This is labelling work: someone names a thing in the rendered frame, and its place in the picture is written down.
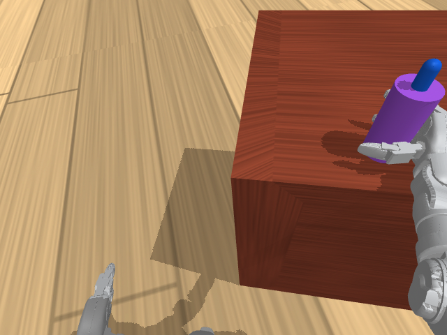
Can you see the right robot arm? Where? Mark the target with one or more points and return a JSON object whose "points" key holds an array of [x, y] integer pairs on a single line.
{"points": [[428, 291]]}

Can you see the left robot hand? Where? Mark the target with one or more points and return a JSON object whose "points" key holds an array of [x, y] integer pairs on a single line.
{"points": [[97, 310]]}

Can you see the right robot hand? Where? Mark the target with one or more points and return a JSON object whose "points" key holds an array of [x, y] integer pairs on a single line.
{"points": [[431, 138]]}

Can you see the bottle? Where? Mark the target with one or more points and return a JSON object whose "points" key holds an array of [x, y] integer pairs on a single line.
{"points": [[411, 100]]}

